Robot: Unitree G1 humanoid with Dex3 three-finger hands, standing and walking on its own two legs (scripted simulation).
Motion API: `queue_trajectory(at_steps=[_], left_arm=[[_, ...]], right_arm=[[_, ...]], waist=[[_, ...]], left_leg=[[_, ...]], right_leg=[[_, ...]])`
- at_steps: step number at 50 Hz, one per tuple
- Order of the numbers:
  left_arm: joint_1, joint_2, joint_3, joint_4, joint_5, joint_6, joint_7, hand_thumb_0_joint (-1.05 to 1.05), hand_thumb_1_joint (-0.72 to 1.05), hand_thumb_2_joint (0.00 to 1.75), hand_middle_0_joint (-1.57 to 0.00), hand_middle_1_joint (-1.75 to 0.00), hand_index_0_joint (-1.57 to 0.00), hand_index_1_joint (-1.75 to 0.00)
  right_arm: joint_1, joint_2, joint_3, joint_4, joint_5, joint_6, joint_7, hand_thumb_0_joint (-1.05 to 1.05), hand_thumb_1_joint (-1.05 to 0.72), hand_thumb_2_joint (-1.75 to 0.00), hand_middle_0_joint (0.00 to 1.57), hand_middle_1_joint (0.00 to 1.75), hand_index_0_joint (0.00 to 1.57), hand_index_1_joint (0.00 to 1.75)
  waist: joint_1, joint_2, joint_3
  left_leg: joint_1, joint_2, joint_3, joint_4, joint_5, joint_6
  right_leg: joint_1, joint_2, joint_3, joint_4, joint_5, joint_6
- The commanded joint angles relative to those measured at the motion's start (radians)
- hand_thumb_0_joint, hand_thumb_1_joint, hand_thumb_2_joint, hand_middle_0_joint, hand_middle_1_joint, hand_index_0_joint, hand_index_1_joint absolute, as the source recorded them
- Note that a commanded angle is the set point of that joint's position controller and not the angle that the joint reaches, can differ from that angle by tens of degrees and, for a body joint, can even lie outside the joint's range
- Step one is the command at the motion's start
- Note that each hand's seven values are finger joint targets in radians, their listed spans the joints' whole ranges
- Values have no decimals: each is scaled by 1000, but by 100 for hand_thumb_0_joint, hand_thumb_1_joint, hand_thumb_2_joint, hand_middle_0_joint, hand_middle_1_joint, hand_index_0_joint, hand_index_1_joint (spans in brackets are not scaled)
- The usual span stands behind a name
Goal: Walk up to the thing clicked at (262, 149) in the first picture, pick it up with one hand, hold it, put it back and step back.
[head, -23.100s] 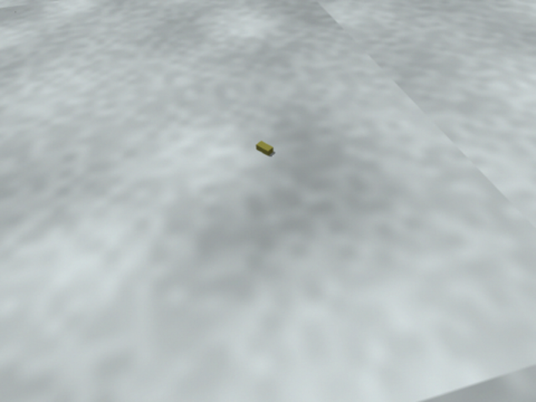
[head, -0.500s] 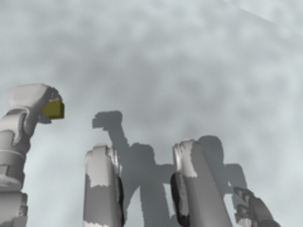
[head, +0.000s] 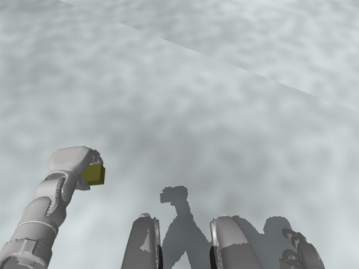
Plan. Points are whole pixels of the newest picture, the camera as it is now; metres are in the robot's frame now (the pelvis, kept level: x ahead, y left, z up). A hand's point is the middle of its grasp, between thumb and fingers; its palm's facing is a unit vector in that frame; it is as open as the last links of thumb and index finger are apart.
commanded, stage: lift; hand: left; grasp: from above
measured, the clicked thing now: (85, 175) +0.36 +0.26 -0.10
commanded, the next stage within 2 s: hold in 0.58 s
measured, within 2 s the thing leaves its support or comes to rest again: neither
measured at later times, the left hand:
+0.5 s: hand (78, 151) +0.36 +0.22 +0.04, palm faces -0.44 -0.07 -0.90, open 7.3 cm
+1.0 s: hand (71, 133) +0.37 +0.22 +0.09, palm faces -0.45 -0.04 -0.89, open 7.3 cm
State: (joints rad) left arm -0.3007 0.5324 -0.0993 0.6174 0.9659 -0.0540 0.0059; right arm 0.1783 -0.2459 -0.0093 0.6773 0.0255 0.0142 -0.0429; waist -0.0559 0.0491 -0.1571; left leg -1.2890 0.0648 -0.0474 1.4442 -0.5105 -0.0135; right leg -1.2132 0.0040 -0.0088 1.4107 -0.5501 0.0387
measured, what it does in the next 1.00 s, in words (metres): rises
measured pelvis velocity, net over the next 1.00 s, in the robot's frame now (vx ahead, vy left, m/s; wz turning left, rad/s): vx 0.07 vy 0.00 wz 0.00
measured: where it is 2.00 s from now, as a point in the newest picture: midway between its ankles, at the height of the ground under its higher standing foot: outside the picture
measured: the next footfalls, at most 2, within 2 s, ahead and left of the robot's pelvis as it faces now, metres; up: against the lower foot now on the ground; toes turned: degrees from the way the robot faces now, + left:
none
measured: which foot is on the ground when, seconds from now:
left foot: down 0.00-1.00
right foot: down 0.00-1.00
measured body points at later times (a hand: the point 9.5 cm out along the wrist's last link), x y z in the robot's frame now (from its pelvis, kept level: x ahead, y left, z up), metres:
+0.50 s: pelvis +0.04 +0.00 +0.10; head +0.09 -0.01 +0.55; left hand +0.38 +0.23 +0.09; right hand +0.14 -0.27 -0.02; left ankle +0.09 +0.13 -0.58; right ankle +0.07 -0.14 -0.58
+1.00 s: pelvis +0.07 +0.00 +0.14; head +0.09 -0.02 +0.59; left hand +0.39 +0.22 +0.14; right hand +0.19 -0.27 +0.02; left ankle +0.09 +0.13 -0.58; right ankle +0.07 -0.14 -0.58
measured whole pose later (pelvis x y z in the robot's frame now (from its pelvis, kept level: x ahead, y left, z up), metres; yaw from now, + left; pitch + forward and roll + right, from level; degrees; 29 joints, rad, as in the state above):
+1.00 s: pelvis +0.07 +0.00 +0.14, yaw +0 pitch +6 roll +0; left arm -0.29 0.40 -0.21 0.74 1.00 -0.01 0.03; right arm 0.23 -0.25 -0.05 0.71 0.05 0.02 -0.05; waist -0.02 0.04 -0.07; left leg -0.47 0.05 0.04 0.69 -0.32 -0.02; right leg -0.44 -0.02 0.04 0.68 -0.35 0.03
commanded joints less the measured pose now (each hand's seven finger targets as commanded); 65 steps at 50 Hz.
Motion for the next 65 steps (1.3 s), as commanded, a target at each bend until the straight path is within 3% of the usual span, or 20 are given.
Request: queue_trajectory(at_steps=[1, 4, 7, 9, 10, 16, 21, 27, 29, 35, 39, 44, 51, 57, 59, 65], left_arm=[[-275, 195, 81, -157, 2, -15, 50, 0, 75, 21, -106, -32, -111, -27], [-277, 156, 56, -115, 16, -19, 79, 0, 75, 18, -106, -29, -111, -25], [-262, 165, 73, -93, 34, -16, 112, 0, 76, 21, -107, -33, -112, -28], [-302, 140, 43, -81, 39, -9, 130, 0, 77, 26, -109, -33, -113, -29], [-312, 147, 51, -77, 44, -4, 140, 0, 77, 25, -108, -34, -113, -29], [-295, 107, 22, -11, 41, 33, 161, 0, 75, 28, -108, -35, -112, -31], [-281, 91, 7, 17, 17, 60, 144, 0, 75, 30, -109, -33, -112, -30], [-266, 71, -4, 18, 18, 54, 119, 0, 75, 29, -111, -30, -113, -27], [-294, 90, 5, -16, 24, 43, 119, 0, 78, 28, -113, -29, -115, -27], [-307, 72, -6, -43, 33, 39, 122, 0, 75, 26, -109, -32, -113, -28], [-321, 84, -8, -37, 50, 38, 116, 0, 75, 28, -109, -31, -113, -28], [-290, 70, -20, -41, 33, 45, 78, 0, 78, 32, -110, -34, -114, -30], [-275, 72, -21, -64, 31, 34, 32, 0, 78, 27, -109, -32, -113, -27], [-271, 70, -21, -86, 36, 30, 29, 0, 79, 26, -111, -30, -115, -26], [-291, 92, -3, -122, 37, 29, 33, 0, 82, 27, -113, -29, -117, -25], [-281, 70, -26, -133, 32, 39, 25, 0, 81, 30, -113, -29, -116, -26]], right_arm=[[35, -151, -63, -83, 5, -53, -21, 0, -90, -90, 20, 30, 20, 30], [39, -145, -63, -74, 7, -66, -21, 0, -90, -90, 20, 30, 20, 30], [52, -145, -69, -68, 8, -72, -19, 0, -90, -90, 20, 30, 20, 30], [57, -142, -66, -63, 7, -73, -17, 0, -90, -90, 20, 30, 20, 30], [62, -141, -67, -56, 7, -73, -18, 0, -90, -90, 20, 30, 20, 30], [75, -140, -74, -44, 8, -73, -14, 0, -90, -90, 20, 30, 20, 30], [75, -140, -77, -48, 10, -68, -12, 0, -90, -90, 20, 30, 20, 30], [65, -137, -77, -60, 14, -61, -14, 0, -90, -90, 20, 30, 20, 30], [60, -137, -78, -62, 14, -61, -14, 0, -90, -90, 20, 30, 20, 30], [63, -143, -86, -57, 15, -55, -14, 0, -90, -90, 20, 30, 20, 30], [54, -142, -86, -53, 16, -46, -14, 0, -90, -90, 20, 30, 20, 30], [42, -145, -88, -62, 22, -36, -12, 0, -90, -90, 20, 30, 20, 30], [20, -140, -82, -86, 24, -24, -15, 0, -90, -90, 20, 30, 20, 30], [-6, -139, -76, -103, 28, -14, -17, 0, -90, -90, 20, 30, 20, 30], [-14, -142, -78, -109, 29, -11, -18, 0, -89, -90, 20, 30, 20, 30], [-31, -141, -75, -112, 32, -2, -18, 0, -89, -90, 20, 30, 20, 30]], waist=[[-15, 59, -319], [-13, 61, -287], [-1, 55, -292], [-13, 36, -268], [-12, 38, -270], [3, 14, -257], [7, -21, -229], [15, -27, -183], [17, -16, -185], [19, -8, -220], [20, -5, -188], [33, -22, -182], [37, -31, -145], [45, -44, -135], [50, -41, -147], [46, -31, -129]], left_leg=[[418, -35, -9, -343, -28, 19], [480, -39, -10, -410, -26, 13], [544, -44, 10, -451, 45, 11], [572, -51, 27, -474, 71, 13], [591, -53, 30, -486, 93, 13], [698, -55, 37, -568, 221, 9], [754, -62, 51, -628, 269, 14], [817, -64, 58, -708, 280, 12], [841, -64, 58, -728, 279, 12], [949, -62, 62, -764, 401, 6], [954, -67, 72, -790, 406, 9], [992, -68, 77, -816, 466, 10], [1010, -68, 80, -846, 478, 13], [1041, -73, 88, -871, 473, 18], [1057, -74, 90, -882, 473, 20], [1073, -70, 91, -912, 454, 20]], right_leg=[[213, 35, -10, -325, 27, -57], [263, 37, -5, -380, 34, -57], [339, 37, 4, -441, 79, -55], [377, 40, 7, -489, 94, -51], [397, 39, 10, -500, 118, -51], [519, 38, 11, -574, 246, -46], [617, 34, 22, -651, 301, -36], [666, 31, 24, -713, 304, -39], [690, 31, 23, -733, 299, -39], [748, 31, 18, -755, 409, -39], [771, 30, 21, -788, 420, -38], [827, 31, 20, -812, 473, -35], [843, 33, 20, -837, 479, -37], [866, 28, 24, -866, 484, -32], [876, 26, 24, -875, 484, -32], [889, 28, 20, -900, 454, -35]])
